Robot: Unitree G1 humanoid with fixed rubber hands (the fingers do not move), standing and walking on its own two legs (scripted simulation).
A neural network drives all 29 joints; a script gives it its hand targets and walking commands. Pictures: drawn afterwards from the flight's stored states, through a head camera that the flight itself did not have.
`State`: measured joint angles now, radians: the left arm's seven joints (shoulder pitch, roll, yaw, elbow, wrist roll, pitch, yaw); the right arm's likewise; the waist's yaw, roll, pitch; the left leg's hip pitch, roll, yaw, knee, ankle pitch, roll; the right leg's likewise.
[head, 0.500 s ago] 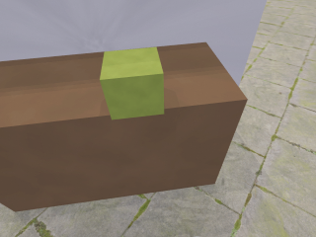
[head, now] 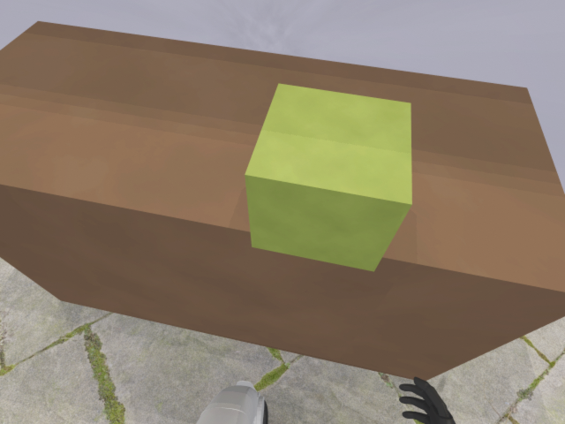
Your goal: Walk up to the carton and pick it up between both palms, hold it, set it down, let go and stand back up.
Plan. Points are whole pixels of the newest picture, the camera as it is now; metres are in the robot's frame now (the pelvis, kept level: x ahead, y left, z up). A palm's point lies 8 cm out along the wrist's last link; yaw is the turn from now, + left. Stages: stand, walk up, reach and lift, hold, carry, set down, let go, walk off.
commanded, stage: walk up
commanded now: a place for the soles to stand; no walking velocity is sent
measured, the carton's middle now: (327, 178) +0.45 -0.02 +0.07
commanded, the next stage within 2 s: none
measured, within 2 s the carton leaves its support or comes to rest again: neither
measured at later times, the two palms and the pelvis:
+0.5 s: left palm (125, 395) +0.15 +0.25 -0.09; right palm out of the picture +0.13 -0.25 -0.10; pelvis +0.03 +0.00 +0.01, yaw -2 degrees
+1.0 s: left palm out of the picture +0.05 +0.26 -0.10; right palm out of the picture +0.07 -0.24 -0.10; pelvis +0.01 +0.01 +0.03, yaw -4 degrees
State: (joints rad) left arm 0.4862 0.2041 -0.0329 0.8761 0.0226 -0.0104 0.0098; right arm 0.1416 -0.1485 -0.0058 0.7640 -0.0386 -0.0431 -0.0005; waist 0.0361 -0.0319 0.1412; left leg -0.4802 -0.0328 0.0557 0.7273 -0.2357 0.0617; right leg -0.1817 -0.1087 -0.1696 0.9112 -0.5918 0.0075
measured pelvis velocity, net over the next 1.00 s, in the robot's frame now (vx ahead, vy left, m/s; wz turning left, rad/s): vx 0.01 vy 0.01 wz -0.07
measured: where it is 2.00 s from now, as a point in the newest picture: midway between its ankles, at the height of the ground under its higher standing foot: outside the picture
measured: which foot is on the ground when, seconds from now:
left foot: down 0.00-0.24, up 0.26-0.42, down 0.44-1.00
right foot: up 0.00-0.20, down 0.22-1.00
